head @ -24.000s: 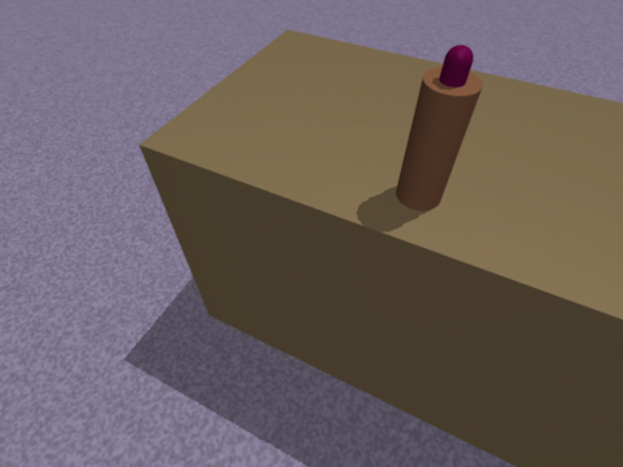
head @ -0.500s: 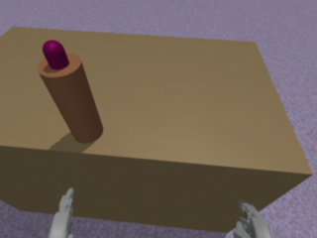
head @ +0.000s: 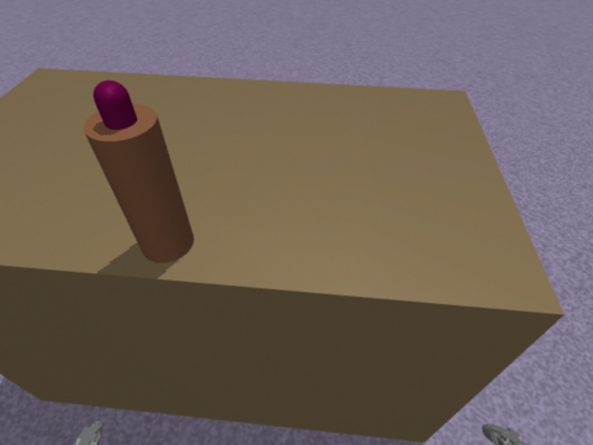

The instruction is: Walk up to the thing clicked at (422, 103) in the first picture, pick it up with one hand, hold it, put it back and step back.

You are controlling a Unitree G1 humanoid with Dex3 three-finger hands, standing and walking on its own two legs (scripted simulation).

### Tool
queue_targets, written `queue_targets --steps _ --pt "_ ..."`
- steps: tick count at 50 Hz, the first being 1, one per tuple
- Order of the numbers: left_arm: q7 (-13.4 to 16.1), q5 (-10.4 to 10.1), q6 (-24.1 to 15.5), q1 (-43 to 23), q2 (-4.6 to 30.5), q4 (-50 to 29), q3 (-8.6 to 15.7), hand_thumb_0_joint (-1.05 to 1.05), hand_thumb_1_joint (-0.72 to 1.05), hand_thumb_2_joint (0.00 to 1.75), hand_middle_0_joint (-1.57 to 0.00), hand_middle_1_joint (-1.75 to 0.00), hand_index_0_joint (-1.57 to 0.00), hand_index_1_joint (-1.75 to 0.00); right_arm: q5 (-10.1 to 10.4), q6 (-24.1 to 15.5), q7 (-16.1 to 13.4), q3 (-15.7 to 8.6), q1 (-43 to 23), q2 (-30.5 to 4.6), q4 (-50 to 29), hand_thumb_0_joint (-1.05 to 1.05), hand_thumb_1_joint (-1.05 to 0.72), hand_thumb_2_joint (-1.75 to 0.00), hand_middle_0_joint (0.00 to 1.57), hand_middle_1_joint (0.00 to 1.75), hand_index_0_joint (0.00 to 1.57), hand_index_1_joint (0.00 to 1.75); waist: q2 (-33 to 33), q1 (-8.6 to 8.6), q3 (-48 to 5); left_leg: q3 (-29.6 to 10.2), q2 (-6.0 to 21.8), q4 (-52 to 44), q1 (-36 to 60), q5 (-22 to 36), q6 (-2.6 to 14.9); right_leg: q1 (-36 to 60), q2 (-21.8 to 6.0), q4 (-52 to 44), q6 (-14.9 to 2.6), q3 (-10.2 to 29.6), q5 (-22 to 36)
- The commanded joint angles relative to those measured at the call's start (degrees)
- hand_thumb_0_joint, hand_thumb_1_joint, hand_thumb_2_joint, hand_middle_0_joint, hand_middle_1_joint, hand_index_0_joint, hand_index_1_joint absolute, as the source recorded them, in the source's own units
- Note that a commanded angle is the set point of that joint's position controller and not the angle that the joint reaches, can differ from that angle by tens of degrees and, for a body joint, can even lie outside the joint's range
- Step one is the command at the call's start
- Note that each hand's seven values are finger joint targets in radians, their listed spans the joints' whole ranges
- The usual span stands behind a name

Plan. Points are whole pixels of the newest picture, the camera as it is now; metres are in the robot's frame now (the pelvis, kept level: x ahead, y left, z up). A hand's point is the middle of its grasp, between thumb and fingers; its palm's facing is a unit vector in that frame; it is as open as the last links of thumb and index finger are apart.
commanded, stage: home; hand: left
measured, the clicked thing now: (143, 178) +0.43 +0.22 +0.15
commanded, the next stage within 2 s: stand in 1.56 s
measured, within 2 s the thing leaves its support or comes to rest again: neither
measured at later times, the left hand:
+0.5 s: hand out of the picture +0.04 +0.25 -0.12, palm faces -0.05 -0.93 -0.37, open 17.6 cm
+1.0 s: hand out of the picture +0.08 +0.25 -0.12, palm faces -0.04 -0.93 -0.36, open 17.6 cm
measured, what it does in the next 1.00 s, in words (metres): stands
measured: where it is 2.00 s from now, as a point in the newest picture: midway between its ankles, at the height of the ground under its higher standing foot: outside the picture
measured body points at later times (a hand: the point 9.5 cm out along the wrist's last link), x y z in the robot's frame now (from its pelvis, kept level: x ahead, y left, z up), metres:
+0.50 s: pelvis -0.01 -0.01 +0.03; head -0.01 -0.02 +0.48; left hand +0.04 +0.30 -0.09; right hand +0.03 -0.30 -0.11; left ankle +0.01 +0.15 -0.71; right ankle +0.03 -0.14 -0.71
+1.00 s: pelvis +0.00 +0.00 +0.04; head +0.01 -0.01 +0.49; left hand +0.08 +0.30 -0.09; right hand +0.08 -0.30 -0.10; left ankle +0.01 +0.15 -0.71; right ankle +0.03 -0.14 -0.71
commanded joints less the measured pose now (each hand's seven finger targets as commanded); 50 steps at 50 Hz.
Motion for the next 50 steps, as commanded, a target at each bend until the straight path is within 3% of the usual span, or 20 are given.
queue_targets --steps 1,4,7,12,15,20,27,32,38,41,50 --pt "0.1 -0.5 -2.7 -5.4 10.6 -0.8 2.8 0.0 -0.6 0.03 -0.05 -0.04 -0.05 -0.04 0.3 -1.2 -0.3 -2.7 -3.7 -9.7 -2.1 0.0 -0.9 -0.9 0.2 0.3 0.2 0.3 0.6 -0.33 0.7 -3.8 1.8 -12.6 0.1 2.7 4.9 0.9 -3.4 -14.2 -6.28 6.1 3.0" --pt "0.0 -0.8 -2.3 -5.5 11.3 3.3 2.5 0.0 -0.6 0.02 -0.04 -0.04 -0.05 -0.04 0.3 -1.1 -0.2 -2.4 -4.2 -10.7 0.2 0.0 -0.9 -0.9 0.2 0.3 0.2 0.3 1.8 0.15 -0.1 -5.6 3.2 -17.1 1.0 2.4 5.0 3.7 -2.4 -14.5 -5.32 4.5 3.7" --pt "-0.3 -0.9 -2.0 -6.2 12.5 7.1 2.5 0.0 -0.61 0.01 -0.04 -0.04 -0.04 -0.04 0.4 -0.8 -0.2 -1.9 -3.5 -11.1 2.9 0.0 -0.9 -0.9 0.2 0.3 0.2 0.3 -0.9 0.25 1.6 -5.1 2.7 -20.0 0.3 -2.4 4.83 5.2 -3.2 -19.0 -5.22 6.4 -2.9" --pt "-0.5 -1.3 -1.6 -6.9 13.3 11.8 2.0 0.0 -0.58 0.04 -0.05 -0.05 -0.05 -0.04 0.6 -0.7 -0.1 -1.4 -2.6 -12.1 6.3 0.0 -0.9 -0.9 0.2 0.3 0.2 0.3 -0.9 0.07 2.9 -5.1 2.8 -23.0 1.9 -2.7 4.49 6.1 -4.1 -23.3 -4.69 7.4 -5.1" --pt "-0.5 -1.7 -1.7 -7.1 13.2 14.0 1.8 0.0 -0.59 0.03 -0.05 -0.04 -0.05 -0.04 0.9 -1.2 -0.2 -0.9 -2.1 -12.2 8.0 0.0 -0.9 -0.9 0.2 0.3 0.2 0.3 -0.8 0.12 1.2 -5.0 3.3 -23.9 5.1 3.7 3.97 8.7 -4.4 -23.5 -4.45 7.0 1.5" --pt "-0.7 -2.0 -1.3 -7.6 13.0 16.8 1.8 0.0 -0.58 0.04 -0.05 -0.05 -0.05 -0.04 1.1 -1.2 -0.3 -0.6 -2.2 -12.6 9.9 0.0 -0.9 -0.9 0.2 0.3 0.2 0.3 -0.1 0.33 3.4 -5.3 3.6 -26.7 3.8 1.4 3.65 9.7 -3.8 -24.9 -3.53 6.2 0.5" --pt "-0.7 -2.2 -1.3 -8.6 12.1 19.2 1.7 0.0 -0.59 0.03 -0.05 -0.04 -0.05 -0.04 1.4 -1.5 -0.7 -0.2 -2.7 -12.3 11.9 0.0 -0.9 -0.9 0.2 0.3 0.2 0.3 -0.4 0.38 0.9 -4.2 4.2 -26.6 7.1 9.2 3.19 12.6 -4.6 -25.1 -3.39 5.8 8.5" --pt "-0.7 -2.1 -1.1 -9.9 12.4 20.1 1.8 0.0 -0.59 0.03 -0.05 -0.04 -0.05 -0.04 1.5 -1.1 -0.8 -0.2 -3.4 -12.3 12.8 0.0 -0.9 -0.9 0.2 0.3 0.2 0.3 -1.3 0.19 1.7 -3.7 4.0 -26.7 8.4 9.3 3.04 11.3 -4.8 -27.3 -3.22 6.0 6.0" --pt "-0.7 -2.2 -1.1 -11.0 12.0 20.9 1.9 0.0 -0.6 0.03 -0.05 -0.04 -0.05 -0.04 1.6 -1.2 -0.9 0.0 -4.6 -12.6 13.5 0.0 -0.9 -0.9 0.2 0.3 0.2 0.3 -0.3 0.26 0.9 -3.5 4.6 -27.9 8.6 12.2 3.06 14.4 -4.7 -26.6 -2.79 5.1 11.7" --pt "-0.7 -2.2 -1.1 -11.5 11.8 21.1 1.8 0.0 -0.6 0.03 -0.05 -0.04 -0.05 -0.04 1.6 -1.3 -1.0 0.0 -5.3 -12.7 13.4 0.0 -0.9 -0.9 0.2 0.3 0.2 0.3 -0.1 0.08 -1.3 -3.2 5.1 -27.7 10.6 16.7 2.79 15.9 -5.0 -25.8 -2.9 4.6 18.2" --pt "-0.8 -2.2 -0.9 -12.2 11.4 21.9 1.9 0.0 -0.59 0.03 -0.05 -0.04 -0.05 -0.04 1.8 -1.2 -1.2 0.0 -6.8 -13.2 14.3 0.0 -0.9 -0.9 0.2 0.3 0.2 0.3 -0.1 0.14 -1.2 -2.9 5.4 -28.5 12.3 17.6 2.57 16.2 -5.0 -26.7 -2.47 4.2 18.5"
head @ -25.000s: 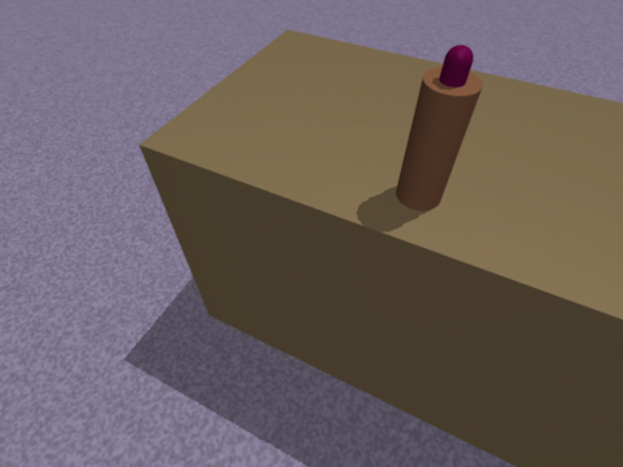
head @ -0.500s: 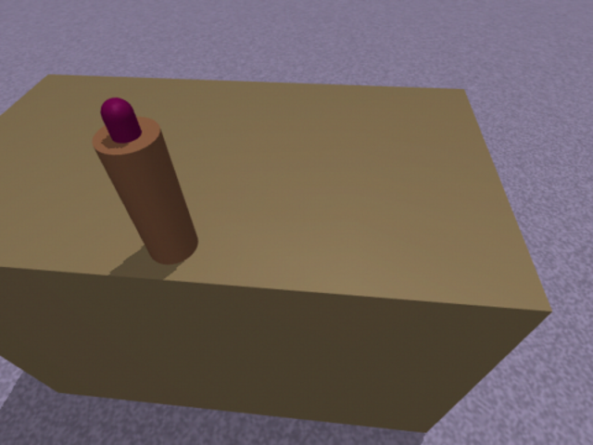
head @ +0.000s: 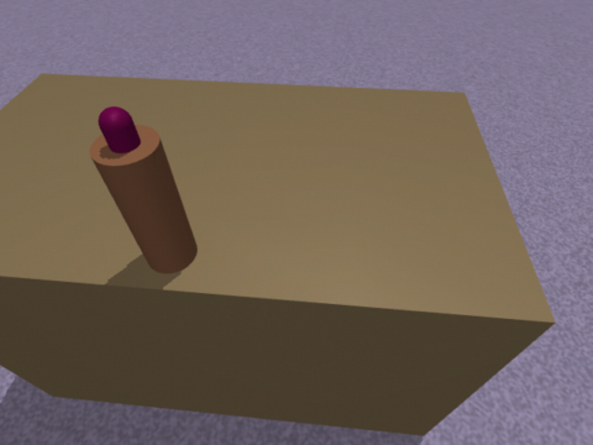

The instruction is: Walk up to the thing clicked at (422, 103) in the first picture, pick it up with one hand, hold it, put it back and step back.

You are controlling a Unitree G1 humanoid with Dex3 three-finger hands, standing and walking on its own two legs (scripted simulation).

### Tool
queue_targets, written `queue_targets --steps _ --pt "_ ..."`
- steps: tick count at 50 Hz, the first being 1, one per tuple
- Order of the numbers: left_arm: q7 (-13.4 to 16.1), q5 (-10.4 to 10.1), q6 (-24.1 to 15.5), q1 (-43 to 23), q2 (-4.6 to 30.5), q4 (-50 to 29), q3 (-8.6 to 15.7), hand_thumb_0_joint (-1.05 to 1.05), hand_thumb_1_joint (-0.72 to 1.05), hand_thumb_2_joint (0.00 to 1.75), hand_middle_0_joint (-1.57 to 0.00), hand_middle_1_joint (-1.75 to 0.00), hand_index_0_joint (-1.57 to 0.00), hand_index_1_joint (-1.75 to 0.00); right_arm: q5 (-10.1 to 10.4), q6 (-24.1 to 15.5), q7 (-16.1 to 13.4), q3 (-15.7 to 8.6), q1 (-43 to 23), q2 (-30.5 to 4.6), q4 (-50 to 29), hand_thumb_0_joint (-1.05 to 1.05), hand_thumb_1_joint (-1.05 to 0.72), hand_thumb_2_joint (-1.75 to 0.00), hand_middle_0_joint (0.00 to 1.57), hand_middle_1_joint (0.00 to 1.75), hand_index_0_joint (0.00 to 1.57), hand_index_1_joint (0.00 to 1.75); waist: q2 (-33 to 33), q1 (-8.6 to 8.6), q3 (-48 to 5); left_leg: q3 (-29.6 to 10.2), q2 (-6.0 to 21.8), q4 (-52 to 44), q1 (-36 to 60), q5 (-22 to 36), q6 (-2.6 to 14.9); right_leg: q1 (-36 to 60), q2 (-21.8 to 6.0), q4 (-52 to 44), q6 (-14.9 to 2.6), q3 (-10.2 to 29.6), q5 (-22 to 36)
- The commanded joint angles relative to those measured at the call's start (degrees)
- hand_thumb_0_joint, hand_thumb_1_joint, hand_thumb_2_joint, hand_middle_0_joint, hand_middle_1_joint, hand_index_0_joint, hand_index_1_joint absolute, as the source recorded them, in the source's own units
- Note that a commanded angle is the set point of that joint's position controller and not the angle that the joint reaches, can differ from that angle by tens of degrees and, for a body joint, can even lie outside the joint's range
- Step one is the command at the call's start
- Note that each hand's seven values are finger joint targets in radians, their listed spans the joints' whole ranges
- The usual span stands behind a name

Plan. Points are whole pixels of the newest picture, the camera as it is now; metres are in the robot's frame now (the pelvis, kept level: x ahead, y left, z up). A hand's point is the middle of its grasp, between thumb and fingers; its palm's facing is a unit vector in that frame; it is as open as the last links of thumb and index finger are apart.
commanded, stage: home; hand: left
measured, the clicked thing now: (147, 195) +0.43 +0.22 +0.11
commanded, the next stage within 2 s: stand in 0.56 s
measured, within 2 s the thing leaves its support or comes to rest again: neither
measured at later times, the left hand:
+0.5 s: hand out of the picture +0.07 +0.25 -0.15, palm faces -0.03 -0.93 -0.36, open 17.6 cm
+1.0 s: hand out of the picture +0.10 +0.25 -0.15, palm faces -0.05 -0.94 -0.35, open 12.3 cm
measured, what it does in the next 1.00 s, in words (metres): stands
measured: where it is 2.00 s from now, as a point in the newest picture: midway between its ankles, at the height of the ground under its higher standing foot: outside the picture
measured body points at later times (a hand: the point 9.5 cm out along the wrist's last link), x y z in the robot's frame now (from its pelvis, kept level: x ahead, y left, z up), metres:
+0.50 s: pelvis +0.00 +0.00 +0.00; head +0.01 -0.01 +0.45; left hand +0.07 +0.30 -0.13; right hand +0.07 -0.30 -0.14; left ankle +0.00 +0.15 -0.74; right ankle +0.03 -0.14 -0.74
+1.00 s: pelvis +0.01 +0.00 +0.00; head +0.02 -0.01 +0.45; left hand +0.10 +0.30 -0.13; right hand +0.08 -0.30 -0.13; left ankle +0.00 +0.15 -0.74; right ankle +0.03 -0.14 -0.74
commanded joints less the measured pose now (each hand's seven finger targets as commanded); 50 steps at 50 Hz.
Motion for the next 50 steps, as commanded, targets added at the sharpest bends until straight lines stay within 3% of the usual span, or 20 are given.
queue_targets --steps 1,6,9,16,19,25,28,32,33,35,36,40,44,48,50 --pt "0.7 -0.2 -1.2 -2.2 12.7 -2.5 2.5 0.0 -0.6 0.02 -0.04 -0.04 -0.05 -0.04 0.3 -1.0 -1.1 -2.7 -1.7 -12.1 -2.5 0.0 -0.9 -0.9 0.2 0.3 0.2 0.3 -0.4 -0.15 -4.6 -3.4 5.1 -4.8 -1.2 6.1 2.71 3.1 -4.7 -3.5 -2.94 4.1 7.3" --pt "0.7 -0.3 -1.0 -2.3 12.6 -2.4 2.5 0.0 -0.59 0.03 -0.05 -0.05 -0.05 -0.04 0.2 -0.8 -1.0 -2.6 -2.0 -12.0 -2.3 0.0 -0.9 -0.9 0.2 0.3 0.2 0.3 -0.6 -0.1 -3.4 -3.3 5.0 -5.6 -1.8 3.6 2.7 2.8 -4.7 -4.1 -2.73 4.1 4.7" --pt "0.7 -0.2 -1.1 -2.0 12.4 -2.6 2.6 0.0 -0.59 0.03 -0.05 -0.05 -0.05 -0.04 0.3 -1.1 -1.0 -2.7 -2.3 -12.3 -2.4 0.0 -0.9 -0.9 0.2 0.3 0.2 0.3 -0.3 0.01 -4.5 -3.3 5.3 -5.4 -1.0 6.3 2.69 3.5 -4.9 -3.8 -2.62 3.9 7.9" --pt "0.7 -0.3 -1.0 -2.0 12.4 -2.5 2.7 0.0 -0.58 0.03 -0.05 -0.05 -0.05 -0.05 0.3 -0.9 -0.9 -2.7 -2.2 -11.9 -2.1 0.0 -0.9 -0.9 0.2 0.3 0.2 0.3 -1.0 -0.17 -3.3 -3.2 5.1 -6.1 -1.3 2.7 2.78 2.8 -4.7 -4.6 -2.68 4.0 4.1" --pt "0.7 -0.2 -1.0 -2.2 12.7 -2.7 2.9 0.0 -0.59 0.03 -0.05 -0.05 -0.05 -0.04 0.2 -0.9 -1.0 -2.9 -2.4 -12.2 -2.2 0.0 -0.9 -0.9 0.2 0.3 0.2 0.3 -0.5 -0.16 -3.9 -3.0 5.1 -6.1 -1.3 2.9 2.75 2.9 -4.8 -4.4 -2.78 4.2 5.3" --pt "0.6 -0.1 -0.9 -1.6 13.0 -2.7 3.1 0.0 -0.59 0.03 -0.05 -0.05 -0.05 -0.04 0.2 -0.8 -0.8 -2.9 -1.7 -11.9 -1.9 0.0 -0.9 -0.9 0.2 0.3 0.2 0.3 -1.5 -0.1 -1.8 -3.0 4.6 -6.9 -2.5 -2.1 2.85 1.2 -4.2 -5.6 -2.69 4.2 -0.9" --pt "0.6 -0.1 -0.9 -2.1 13.2 -3.1 3.2 0.0 -0.59 0.03 -0.05 -0.04 -0.05 -0.04 0.2 -0.8 -0.8 -2.9 -1.7 -11.8 -2.2 0.0 -0.9 -0.9 0.2 0.3 0.2 0.3 -1.1 -0.42 -2.8 -3.1 5.1 -6.6 -2.0 0.2 3.02 1.8 -4.6 -4.8 -3.03 4.5 2.0" --pt "0.6 -0.2 -0.9 -1.4 12.7 -3.0 3.0 0.0 -0.61 0.01 -0.04 -0.04 -0.04 -0.04 0.2 -0.7 -0.8 -2.8 -1.6 -11.8 -2.0 0.0 -0.9 -0.9 0.2 0.3 0.2 0.3 -1.6 -0.21 -1.9 -2.9 4.7 -6.2 -2.0 -1.8 2.92 0.5 -4.4 -5.8 -2.78 4.7 -1.8" --pt "0.6 -0.1 -1.0 -1.8 13.0 -3.2 3.1 0.0 -0.6 0.02 -0.05 -0.04 -0.05 -0.04 0.2 -0.7 -0.8 -3.1 -1.9 -12.1 -2.2 0.0 -0.9 -0.9 0.2 0.3 0.2 0.3 -1.6 -0.37 -3.2 -2.9 5.1 -5.5 -0.9 0.1 3.2 1.1 -4.8 -5.5 -3.06 4.9 0.9" --pt "0.6 -0.2 -1.1 -1.6 12.8 -3.3 3.1 0.0 -0.44 0.18 -0.2 -0.2 -0.2 -0.2 0.2 -0.6 -0.8 -3.0 -1.5 -11.7 -2.2 0.0 -0.9 -0.9 0.2 0.3 0.2 0.3 -1.4 -0.42 -4.1 -2.7 5.1 -5.4 -0.9 2.3 3.05 2.2 -5.0 -5.0 -3.02 4.8 4.3" --pt "0.7 -0.3 -1.2 -1.5 12.9 -3.2 3.1 0.0 -0.36 0.26 -0.2 -0.28 -0.2 -0.28 0.3 -0.7 -0.8 -3.0 -1.5 -11.8 -2.2 0.0 -0.9 -0.9 0.2 0.3 0.2 0.3 -1.5 -0.39 -4.6 -2.8 5.1 -5.1 -0.4 3.8 2.9 2.9 -5.0 -4.6 -3.02 4.7 6.0" --pt "0.7 -0.3 -1.2 -1.3 12.4 -3.4 3.0 0.0 -0.04 0.58 -0.2 -0.3 -0.2 -0.3 0.3 -0.8 -0.9 -3.0 -1.3 -12.0 -2.0 0.0 -0.9 -0.9 0.2 0.3 0.2 0.3 -1.1 -0.42 -5.7 -2.4 5.4 -4.5 0.4 7.4 2.92 3.9 -5.2 -4.0 -2.95 4.4 11.4" --pt "0.7 -0.4 -0.8 -1.5 12.5 -3.2 3.0 0.0 0.28 0.9 -0.2 -0.3 -0.2 -0.3 0.2 -0.7 -1.0 -2.7 -1.4 -11.7 -1.9 0.0 -0.9 -0.9 0.2 0.3 0.2 0.3 -0.5 -0.23 -4.0 -2.4 5.3 -5.6 -0.6 6.0 2.63 3.6 -4.8 -4.2 -2.88 4.0 8.8" --pt "0.6 -0.3 -0.8 -1.2 12.5 -3.2 3.0 0.0 0.6 0.9 -0.2 -0.3 -0.2 -0.3 0.2 -0.7 -1.0 -2.8 -1.7 -11.8 -1.9 0.0 -0.9 -0.9 0.2 0.3 0.2 0.3 -0.4 -0.06 -3.0 -2.4 5.2 -6.2 -0.7 3.5 2.65 2.4 -4.5 -5.0 -2.69 4.1 5.6" --pt "0.6 -0.3 -0.8 -1.5 12.5 -3.3 3.1 0.0 0.76 0.9 -0.2 -0.3 -0.2 -0.3 0.3 -0.8 -1.0 -3.0 -1.6 -12.0 -1.9 0.0 -0.9 -0.9 0.2 0.3 0.2 0.3 -0.8 -0.14 -3.8 -2.5 5.5 -5.9 0.1 4.9 2.73 3.1 -4.7 -4.6 -2.88 4.2 6.9"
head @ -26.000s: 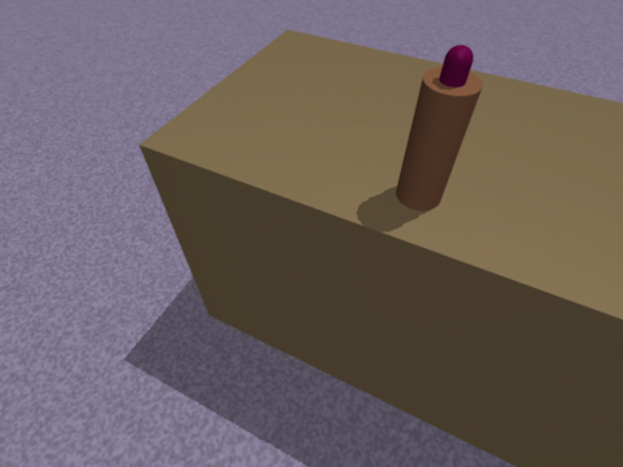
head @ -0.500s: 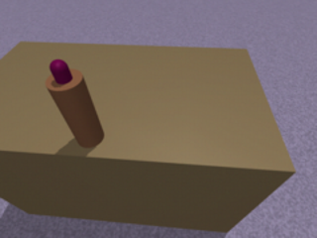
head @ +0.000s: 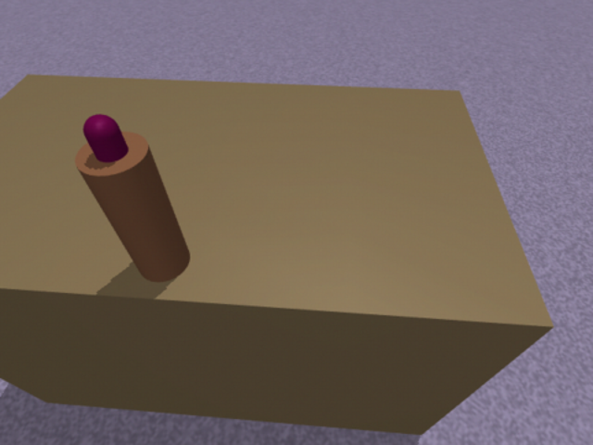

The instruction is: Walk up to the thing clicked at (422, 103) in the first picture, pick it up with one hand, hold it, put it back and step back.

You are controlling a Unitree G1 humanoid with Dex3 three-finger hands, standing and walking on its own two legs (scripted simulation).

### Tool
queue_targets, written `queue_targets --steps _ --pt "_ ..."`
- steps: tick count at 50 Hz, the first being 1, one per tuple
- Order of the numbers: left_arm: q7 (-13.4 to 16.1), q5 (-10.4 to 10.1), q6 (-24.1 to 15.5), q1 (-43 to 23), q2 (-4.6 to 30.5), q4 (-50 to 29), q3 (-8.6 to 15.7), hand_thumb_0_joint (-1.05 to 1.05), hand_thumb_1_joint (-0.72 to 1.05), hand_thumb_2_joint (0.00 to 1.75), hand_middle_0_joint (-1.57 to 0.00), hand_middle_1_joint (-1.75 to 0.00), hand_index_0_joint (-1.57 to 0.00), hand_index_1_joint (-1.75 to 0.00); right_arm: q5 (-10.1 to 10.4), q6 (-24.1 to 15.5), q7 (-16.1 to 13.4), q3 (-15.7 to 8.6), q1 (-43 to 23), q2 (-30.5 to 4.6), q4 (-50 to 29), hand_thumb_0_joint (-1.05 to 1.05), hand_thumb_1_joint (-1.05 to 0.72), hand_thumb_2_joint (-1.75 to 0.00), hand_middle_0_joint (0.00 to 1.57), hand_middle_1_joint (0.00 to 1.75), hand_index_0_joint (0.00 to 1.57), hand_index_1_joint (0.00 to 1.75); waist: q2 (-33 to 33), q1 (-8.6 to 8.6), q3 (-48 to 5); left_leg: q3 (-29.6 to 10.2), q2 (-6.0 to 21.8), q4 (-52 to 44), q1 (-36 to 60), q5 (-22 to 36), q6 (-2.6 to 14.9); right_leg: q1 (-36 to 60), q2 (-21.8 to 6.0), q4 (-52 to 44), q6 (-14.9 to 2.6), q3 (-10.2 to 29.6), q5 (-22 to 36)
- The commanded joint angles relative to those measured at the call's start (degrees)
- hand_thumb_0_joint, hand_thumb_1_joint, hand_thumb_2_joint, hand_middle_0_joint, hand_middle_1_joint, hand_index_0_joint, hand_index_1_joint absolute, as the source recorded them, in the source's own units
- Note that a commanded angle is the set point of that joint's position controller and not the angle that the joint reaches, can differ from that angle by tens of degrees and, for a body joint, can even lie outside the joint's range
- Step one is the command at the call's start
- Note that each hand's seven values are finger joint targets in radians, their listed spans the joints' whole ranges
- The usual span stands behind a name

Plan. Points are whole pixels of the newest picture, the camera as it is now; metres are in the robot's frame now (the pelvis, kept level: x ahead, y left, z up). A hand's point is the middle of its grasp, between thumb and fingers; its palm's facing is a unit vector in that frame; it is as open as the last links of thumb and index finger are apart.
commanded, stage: stand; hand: left
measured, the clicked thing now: (137, 203) +0.41 +0.23 +0.11
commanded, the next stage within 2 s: none
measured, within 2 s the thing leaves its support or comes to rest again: neither
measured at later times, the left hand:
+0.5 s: hand out of the picture +0.08 +0.26 -0.15, palm faces -0.03 -0.93 -0.35, open 7.4 cm
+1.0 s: hand out of the picture +0.07 +0.26 -0.16, palm faces -0.04 -0.94 -0.35, open 7.4 cm
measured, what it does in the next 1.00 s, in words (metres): stands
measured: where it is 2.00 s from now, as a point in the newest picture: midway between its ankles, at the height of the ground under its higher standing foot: outside the picture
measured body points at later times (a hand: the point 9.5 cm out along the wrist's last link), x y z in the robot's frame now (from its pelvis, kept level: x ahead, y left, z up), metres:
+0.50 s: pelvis +0.01 +0.00 +0.00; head +0.02 +0.00 +0.45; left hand +0.08 +0.31 -0.13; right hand +0.08 -0.30 -0.14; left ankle -0.01 +0.15 -0.75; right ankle +0.02 -0.14 -0.75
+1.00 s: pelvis +0.00 +0.00 +0.00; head +0.01 +0.00 +0.45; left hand +0.07 +0.31 -0.13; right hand +0.06 -0.30 -0.14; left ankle -0.01 +0.15 -0.75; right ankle +0.02 -0.14 -0.75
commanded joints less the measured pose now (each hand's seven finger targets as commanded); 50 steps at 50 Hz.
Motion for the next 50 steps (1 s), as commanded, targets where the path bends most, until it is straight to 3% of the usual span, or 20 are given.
queue_targets --steps 1,5,12,16,20,39,43,50 --pt "0.7 -0.3 -1.1 -1.8 12.8 -2.8 2.6 0.0 0.84 0.9 -0.2 -0.3 -0.2 -0.3 0.2 -1.1 -1.0 -2.5 -1.3 -11.7 -2.8 0.0 -0.9 -0.9 0.2 0.3 0.2 0.3 -0.8 0.14 -3.6 -3.0 4.8 -4.2 -1.9 5.4 2.68 1.7 -5.1 -2.9 -2.8 3.6 6.8" --pt "0.7 -0.2 -1.2 -1.8 12.6 -3.0 2.7 0.0 0.9 0.9 -0.2 -0.3 -0.2 -0.3 0.2 -1.3 -1.0 -2.6 -1.4 -11.9 -3.1 0.0 -0.9 -0.9 0.2 0.3 0.2 0.3 -0.5 0.16 -4.3 -2.9 5.1 -4.1 -1.7 7.4 2.77 3.3 -5.4 -2.4 -2.74 3.6 10.1" --pt "0.7 -0.2 -1.2 -1.6 12.5 -3.0 2.7 0.0 0.9 0.9 -0.2 -0.3 -0.2 -0.3 0.3 -1.3 -1.1 -2.8 -1.8 -11.8 -3.1 0.0 -0.9 -0.9 0.2 0.3 0.2 0.3 -0.8 0.19 -4.7 -2.6 5.0 -3.7 -0.1 8.2 2.81 2.4 -5.3 -2.5 -2.75 3.4 10.5" --pt "0.8 -0.3 -1.3 -1.4 12.6 -3.2 2.7 0.0 0.9 0.9 -0.2 -0.3 -0.2 -0.3 0.4 -1.3 -1.1 -2.8 -1.6 -11.8 -3.3 0.0 -0.9 -0.9 0.2 0.3 0.2 0.3 -0.9 -0.07 -6.2 -2.5 5.2 -3.1 0.8 11.7 2.86 3.6 -5.6 -1.8 -2.83 3.3 14.8" --pt "0.8 -0.3 -1.1 -1.4 12.7 -3.1 2.8 0.0 0.9 0.9 -0.2 -0.3 -0.2 -0.3 0.4 -1.1 -1.1 -2.9 -2.0 -11.8 -3.2 0.0 -0.9 -0.9 0.2 0.3 0.2 0.3 -1.2 0.1 -4.9 -2.6 5.1 -3.5 0.8 9.7 2.85 2.5 -5.2 -2.2 -2.68 3.1 12.0" --pt "0.8 0.0 -1.2 -1.4 12.9 -3.5 3.1 0.0 0.9 0.9 -0.2 -0.3 -0.2 -0.3 0.4 -1.0 -1.0 -3.0 -2.0 -11.6 -3.8 0.0 -0.9 -0.9 0.2 0.3 0.2 0.3 -1.0 -0.05 -3.6 -2.4 4.9 -4.2 -0.7 5.3 3.17 2.1 -5.2 -3.1 -2.72 3.6 9.2" --pt "0.7 -0.2 -1.1 -1.2 12.9 -3.4 3.0 0.0 0.9 0.9 -0.2 -0.3 -0.2 -0.3 0.3 -0.9 -0.9 -3.0 -1.8 -11.8 -3.6 0.0 -0.9 -0.9 0.2 0.3 0.2 0.3 -0.9 0.01 -2.1 -2.6 4.7 -4.8 -1.5 2.1 3.09 0.6 -4.7 -3.8 -2.71 3.7 3.9" --pt "0.6 -0.1 -1.3 -0.9 13.1 -3.6 3.0 0.0 0.9 0.9 -0.2 -0.3 -0.2 -0.3 0.4 -1.1 -0.9 -3.1 -1.7 -11.7 -3.7 0.0 -0.9 -0.9 0.2 0.3 0.2 0.3 -0.8 -0.07 -4.3 -2.8 5.1 -4.2 -0.4 4.5 3.2 1.7 -5.3 -2.9 -2.94 4.1 7.6"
